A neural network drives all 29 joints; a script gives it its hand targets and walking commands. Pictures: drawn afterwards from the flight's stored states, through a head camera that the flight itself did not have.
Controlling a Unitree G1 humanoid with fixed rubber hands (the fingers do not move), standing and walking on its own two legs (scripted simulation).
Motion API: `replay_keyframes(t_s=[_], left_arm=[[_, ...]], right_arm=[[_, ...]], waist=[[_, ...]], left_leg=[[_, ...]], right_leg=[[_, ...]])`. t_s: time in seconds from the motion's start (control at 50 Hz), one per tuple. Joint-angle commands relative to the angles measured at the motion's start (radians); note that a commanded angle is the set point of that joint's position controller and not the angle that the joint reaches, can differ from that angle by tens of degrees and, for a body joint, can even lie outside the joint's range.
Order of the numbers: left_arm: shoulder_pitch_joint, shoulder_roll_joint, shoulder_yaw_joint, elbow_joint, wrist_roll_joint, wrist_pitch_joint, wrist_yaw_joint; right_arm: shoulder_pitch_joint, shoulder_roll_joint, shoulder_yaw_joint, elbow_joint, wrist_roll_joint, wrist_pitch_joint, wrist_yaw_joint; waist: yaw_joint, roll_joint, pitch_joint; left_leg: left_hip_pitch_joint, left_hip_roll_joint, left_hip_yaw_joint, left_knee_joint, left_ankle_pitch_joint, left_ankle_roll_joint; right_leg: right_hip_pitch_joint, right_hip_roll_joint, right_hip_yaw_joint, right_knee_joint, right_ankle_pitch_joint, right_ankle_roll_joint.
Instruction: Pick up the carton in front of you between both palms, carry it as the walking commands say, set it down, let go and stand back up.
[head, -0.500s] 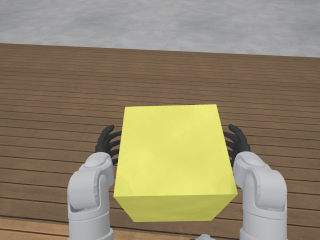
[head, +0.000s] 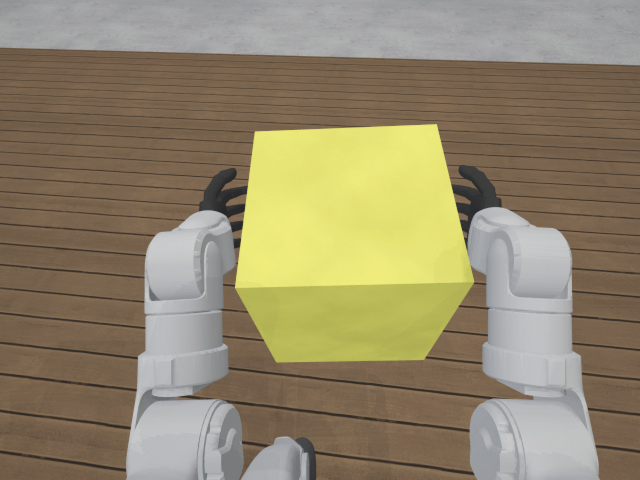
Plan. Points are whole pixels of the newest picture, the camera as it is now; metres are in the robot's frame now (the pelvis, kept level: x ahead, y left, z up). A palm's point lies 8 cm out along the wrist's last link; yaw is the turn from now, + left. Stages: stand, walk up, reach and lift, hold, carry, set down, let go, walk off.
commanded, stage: carry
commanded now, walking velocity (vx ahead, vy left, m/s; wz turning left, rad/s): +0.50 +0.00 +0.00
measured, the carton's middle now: (347, 256) +0.38 +0.01 +0.04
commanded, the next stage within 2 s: none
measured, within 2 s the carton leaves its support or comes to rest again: neither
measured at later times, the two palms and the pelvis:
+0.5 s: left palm (262, 81) +0.72 +0.16 +0.07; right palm (439, 81) +0.71 -0.14 +0.07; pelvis +0.35 +0.02 -0.05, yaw +1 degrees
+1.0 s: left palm (272, 25) +1.02 +0.18 +0.02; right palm (404, 22) +1.03 -0.12 +0.01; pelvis +0.67 +0.01 -0.10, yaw +1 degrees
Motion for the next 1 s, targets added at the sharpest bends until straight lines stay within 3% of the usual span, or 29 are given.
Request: replay_keyframes(t_s=[0.0,0.02,0.04,0.06,0.08,0.1,0.12,0.14,0.16,0.18,0.22,0.3,0.42,0.46,0.48,0.5,0.52,0.54,0.56,0.58,0.6,0.62,0.64,0.7,0.76,0.8,0.88,0.94,0.98], left_arm=[[-0.612,-1.053,-0.688,-0.085,-0.425,0.013,-0.263],[-0.608,-1.053,-0.696,-0.081,-0.422,0.014,-0.264],[-0.612,-1.056,-0.708,-0.079,-0.423,0.013,-0.265],[-0.617,-1.051,-0.722,-0.076,-0.422,0.012,-0.266],[-0.616,-1.050,-0.727,-0.055,-0.420,0.019,-0.265],[-0.610,-1.074,-0.722,-0.044,-0.424,0.026,-0.259],[-0.632,-1.049,-0.719,-0.065,-0.407,0.026,-0.252],[-0.668,-1.060,-0.720,-0.085,-0.409,0.023,-0.247],[-0.691,-1.082,-0.722,-0.106,-0.414,0.016,-0.239],[-0.701,-1.096,-0.722,-0.117,-0.414,0.010,-0.232],[-0.678,-1.100,-0.725,-0.127,-0.407,0.001,-0.216],[-0.601,-1.075,-0.728,-0.128,-0.375,-0.012,-0.193],[-0.551,-1.006,-0.719,-0.119,-0.339,-0.001,-0.196],[-0.529,-0.983,-0.706,-0.085,-0.332,0.005,-0.208],[-0.518,-0.969,-0.695,-0.060,-0.328,0.007,-0.214],[-0.511,-0.959,-0.681,-0.036,-0.322,0.008,-0.220],[-0.504,-0.945,-0.660,-0.014,-0.314,0.009,-0.227],[-0.505,-0.929,-0.631,0.018,-0.311,0.011,-0.234],[-0.525,-0.898,-0.612,0.053,-0.298,0.013,-0.235],[-0.497,-0.936,-0.618,0.081,-0.326,0.012,-0.243],[-0.530,-0.997,-0.635,0.059,-0.361,0.005,-0.255],[-0.616,-1.053,-0.659,0.004,-0.404,-0.001,-0.266],[-0.698,-1.095,-0.687,-0.042,-0.443,-0.006,-0.273],[-0.737,-1.159,-0.727,-0.097,-0.510,-0.022,-0.278],[-0.674,-1.159,-0.733,-0.093,-0.510,-0.036,-0.279],[-0.638,-1.148,-0.738,-0.094,-0.501,-0.046,-0.282],[-0.607,-1.106,-0.754,-0.132,-0.489,-0.056,-0.282],[-0.577,-1.054,-0.755,-0.143,-0.478,-0.046,-0.275],[-0.534,-1.020,-0.749,-0.110,-0.470,-0.034,-0.272]], right_arm=[[-0.626,1.061,0.682,-0.059,0.380,-0.005,0.211],[-0.610,1.055,0.677,-0.056,0.376,0.000,0.218],[-0.593,1.051,0.674,-0.053,0.372,0.003,0.227],[-0.581,1.036,0.667,-0.053,0.369,0.004,0.239],[-0.546,1.030,0.651,-0.019,0.374,0.010,0.248],[-0.583,0.985,0.647,-0.007,0.366,0.007,0.253],[-0.580,1.032,0.663,0.002,0.393,0.008,0.264],[-0.623,1.065,0.673,-0.033,0.417,0.002,0.275],[-0.677,1.089,0.689,-0.072,0.443,-0.001,0.281],[-0.726,1.112,0.714,-0.106,0.470,-0.006,0.282],[-0.752,1.130,0.735,-0.142,0.503,-0.015,0.276],[-0.700,1.103,0.739,-0.169,0.501,-0.023,0.263],[-0.603,1.055,0.738,-0.112,0.465,-0.017,0.269],[-0.586,1.046,0.740,-0.063,0.460,-0.020,0.274],[-0.586,1.043,0.740,-0.037,0.462,-0.021,0.277],[-0.596,1.039,0.739,-0.010,0.466,-0.023,0.280],[-0.606,1.037,0.736,0.017,0.469,-0.025,0.282],[-0.623,1.037,0.717,0.040,0.463,-0.027,0.284],[-0.637,1.075,0.711,0.075,0.460,-0.014,0.278],[-0.633,1.051,0.695,0.070,0.458,-0.013,0.269],[-0.670,1.070,0.695,0.043,0.457,-0.018,0.262],[-0.701,1.095,0.687,0.013,0.450,-0.028,0.254],[-0.713,1.109,0.673,-0.014,0.440,-0.036,0.243],[-0.658,1.123,0.663,-0.043,0.408,-0.052,0.213],[-0.585,1.119,0.680,-0.041,0.377,-0.071,0.195],[-0.562,1.111,0.699,-0.052,0.367,-0.082,0.189],[-0.573,1.080,0.738,-0.112,0.364,-0.091,0.183],[-0.573,1.028,0.749,-0.147,0.367,-0.074,0.180],[-0.545,0.984,0.732,-0.126,0.357,-0.056,0.183]], waist=[[0.026,-0.159,-0.450],[-0.013,-0.155,-0.477],[-0.074,-0.114,-0.502],[-0.112,-0.018,-0.517],[-0.096,0.185,-0.526],[-0.087,0.345,-0.627],[-0.107,0.279,-0.611],[-0.107,0.187,-0.530],[-0.098,0.074,-0.516],[-0.093,0.045,-0.503],[-0.089,0.068,-0.534],[-0.111,0.099,-0.562],[-0.151,0.085,-0.484],[-0.128,0.089,-0.466],[-0.097,0.086,-0.472],[-0.045,0.066,-0.488],[0.011,0.023,-0.499],[0.006,-0.109,-0.507],[0.018,-0.312,-0.612],[0.037,-0.270,-0.665],[0.039,-0.173,-0.594],[0.023,-0.056,-0.536],[0.007,-0.035,-0.503],[-0.013,-0.062,-0.508],[0.011,-0.108,-0.532],[0.028,-0.115,-0.536],[0.059,-0.112,-0.505],[0.072,-0.116,-0.478],[0.033,-0.128,-0.491]], left_leg=[[0.145,-0.066,0.069,-0.191,0.148,0.029],[0.270,-0.064,0.064,-0.226,0.175,0.037],[0.437,-0.048,0.071,-0.287,0.234,0.031],[0.626,0.035,-0.017,-0.213,0.327,0.008],[0.804,0.178,-0.220,-0.062,0.747,-0.001],[1.023,0.339,-0.545,-0.118,0.599,0.204],[1.007,0.336,-0.569,-0.160,0.352,0.242],[0.909,0.282,-0.503,-0.184,0.323,0.215],[0.858,0.269,-0.457,-0.195,0.337,0.190],[0.813,0.250,-0.404,-0.202,0.383,0.179],[0.812,0.224,-0.331,-0.179,0.502,0.137],[0.888,0.182,-0.233,-0.126,0.721,0.126],[0.816,0.044,-0.093,-0.065,0.636,0.097],[0.734,0.047,-0.079,0.019,0.556,0.077],[0.694,0.046,-0.063,0.098,0.550,0.061],[0.630,0.037,-0.022,0.228,0.490,0.039],[0.498,0.008,0.000,0.377,0.280,0.020],[0.280,-0.056,0.016,0.527,-0.287,0.015],[-0.037,-0.148,-0.073,0.808,-0.616,-0.037],[-0.127,-0.103,-0.117,0.902,-0.596,-0.013],[-0.151,-0.067,-0.124,0.832,-0.523,0.006],[-0.122,-0.045,-0.121,0.737,-0.444,0.004],[-0.087,-0.026,-0.122,0.663,-0.395,-0.002],[-0.013,-0.013,-0.095,0.508,-0.339,-0.020],[-0.095,-0.011,-0.056,0.400,-0.229,-0.020],[-0.129,-0.024,-0.026,0.322,-0.129,-0.015],[-0.120,-0.080,0.039,0.080,0.050,-0.010],[0.029,-0.126,0.085,-0.143,0.208,0.019],[0.231,-0.124,0.082,-0.227,0.312,0.046]], right_leg=[[0.371,-0.174,0.079,0.083,0.888,-0.063],[0.344,-0.175,0.060,0.176,0.901,-0.038],[0.265,-0.153,0.020,0.334,0.833,-0.011],[0.074,-0.113,0.025,0.522,0.597,0.002],[-0.168,-0.017,0.036,0.648,-0.002,0.006],[-0.434,0.073,0.123,0.859,-0.156,0.030],[-0.511,0.019,0.166,0.910,-0.145,0.009],[-0.534,-0.010,0.177,0.843,-0.096,0.001],[-0.528,-0.032,0.183,0.771,-0.045,0.008],[-0.518,-0.041,0.172,0.707,-0.011,0.012],[-0.491,-0.042,0.165,0.615,0.040,0.020],[-0.575,-0.022,0.118,0.485,0.183,0.022],[-0.425,0.059,0.007,0.021,0.557,0.015],[-0.263,0.057,0.009,-0.078,0.679,-0.016],[-0.158,0.056,0.007,-0.103,0.701,-0.026],[-0.019,0.034,0.019,-0.145,0.748,-0.028],[0.134,-0.053,0.091,-0.109,0.860,-0.023],[0.302,-0.213,0.250,0.071,1.254,-0.013],[0.607,-0.424,0.588,0.144,1.291,-0.238],[0.602,-0.443,0.709,0.063,0.807,-0.307],[0.476,-0.367,0.679,-0.014,0.546,-0.269],[0.357,-0.321,0.620,-0.055,0.483,-0.220],[0.272,-0.308,0.575,-0.064,0.545,-0.194],[0.193,-0.270,0.473,-0.081,0.654,-0.116],[0.306,-0.243,0.374,-0.022,0.969,-0.084],[0.360,-0.208,0.322,0.001,1.099,-0.072],[0.426,-0.126,0.246,0.041,1.129,-0.053],[0.387,-0.085,0.191,0.099,1.070,-0.047],[0.310,-0.088,0.161,0.226,1.039,-0.030]])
